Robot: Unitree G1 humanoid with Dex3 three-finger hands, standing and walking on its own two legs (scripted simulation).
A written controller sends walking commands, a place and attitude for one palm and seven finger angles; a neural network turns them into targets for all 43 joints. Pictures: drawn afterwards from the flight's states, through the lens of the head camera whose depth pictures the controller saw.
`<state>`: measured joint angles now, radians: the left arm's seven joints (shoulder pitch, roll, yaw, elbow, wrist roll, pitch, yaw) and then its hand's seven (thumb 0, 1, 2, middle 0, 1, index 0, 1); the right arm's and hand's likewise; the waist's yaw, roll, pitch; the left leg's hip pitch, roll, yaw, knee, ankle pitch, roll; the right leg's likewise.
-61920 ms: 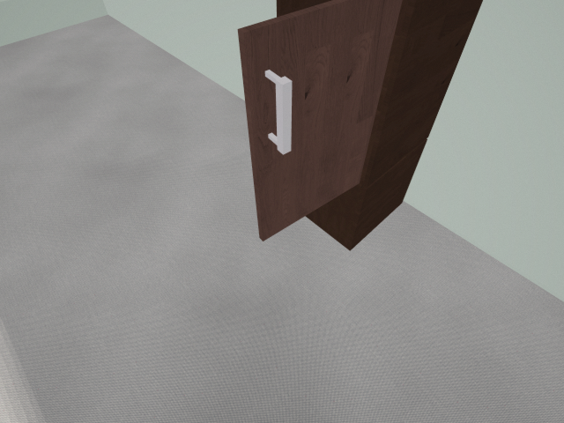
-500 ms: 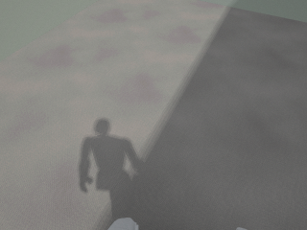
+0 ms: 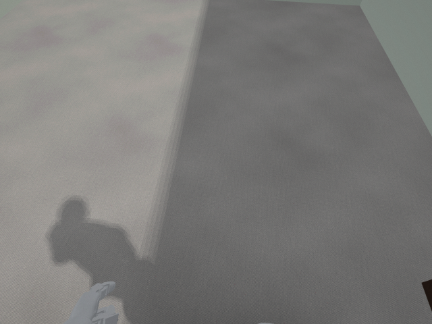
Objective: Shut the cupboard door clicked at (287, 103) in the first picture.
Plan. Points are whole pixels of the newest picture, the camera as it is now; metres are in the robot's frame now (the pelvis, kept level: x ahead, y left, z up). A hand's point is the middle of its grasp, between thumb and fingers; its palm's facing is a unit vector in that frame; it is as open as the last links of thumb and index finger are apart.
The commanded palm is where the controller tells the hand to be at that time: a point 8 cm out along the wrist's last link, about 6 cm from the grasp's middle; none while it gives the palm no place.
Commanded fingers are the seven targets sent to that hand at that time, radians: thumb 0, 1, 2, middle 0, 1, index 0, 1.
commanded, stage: turn to face it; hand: left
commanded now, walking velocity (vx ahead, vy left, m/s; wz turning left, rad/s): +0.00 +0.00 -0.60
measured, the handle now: out of the picture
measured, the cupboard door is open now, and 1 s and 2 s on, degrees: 17 17 17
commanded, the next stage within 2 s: none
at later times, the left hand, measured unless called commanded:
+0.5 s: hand (125, 315) +0.16 +0.20 -0.18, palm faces -0.24 -0.95 -0.19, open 7.4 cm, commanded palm none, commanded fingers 0.00 0.90 0.90 -0.20 -0.30 -0.20 -0.30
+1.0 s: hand (170, 281) +0.22 +0.11 -0.16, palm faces -0.53 -0.82 -0.23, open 7.4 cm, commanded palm none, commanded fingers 0.00 0.90 0.90 -0.20 -0.30 -0.20 -0.30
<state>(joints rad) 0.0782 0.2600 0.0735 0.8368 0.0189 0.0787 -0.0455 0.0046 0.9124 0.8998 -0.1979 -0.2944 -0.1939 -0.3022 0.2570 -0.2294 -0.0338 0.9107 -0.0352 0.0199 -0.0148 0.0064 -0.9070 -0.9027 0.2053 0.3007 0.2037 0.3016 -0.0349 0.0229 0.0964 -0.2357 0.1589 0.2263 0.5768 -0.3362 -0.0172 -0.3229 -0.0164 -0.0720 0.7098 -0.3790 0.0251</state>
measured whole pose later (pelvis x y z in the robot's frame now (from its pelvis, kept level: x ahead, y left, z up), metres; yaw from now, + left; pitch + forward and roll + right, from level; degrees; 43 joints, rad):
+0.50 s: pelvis +0.03 +0.02 +0.00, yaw -16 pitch +1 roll -2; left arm 0.18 0.27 0.09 0.90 0.02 0.09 -0.03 0.01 0.91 0.90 -0.20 -0.29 -0.20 -0.30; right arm 0.18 -0.19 -0.01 0.85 -0.04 0.01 -0.03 0.01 -0.91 -0.90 0.20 0.30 0.20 0.30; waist 0.01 -0.05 0.09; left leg -0.30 0.08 0.11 0.58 -0.30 0.01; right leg -0.46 0.02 0.01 1.09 -0.52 0.04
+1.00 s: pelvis +0.04 -0.01 +0.00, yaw -33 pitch +2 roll +0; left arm 0.18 0.23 0.05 0.87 0.02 0.04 -0.01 0.00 0.91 0.90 -0.20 -0.30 -0.20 -0.30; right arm 0.16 -0.25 -0.05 0.88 -0.01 0.05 -0.01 0.01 -0.91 -0.90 0.20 0.30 0.20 0.30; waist 0.00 -0.01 0.08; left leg -0.46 0.06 0.03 0.90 -0.42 -0.08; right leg -0.27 0.03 0.05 0.52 -0.28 -0.02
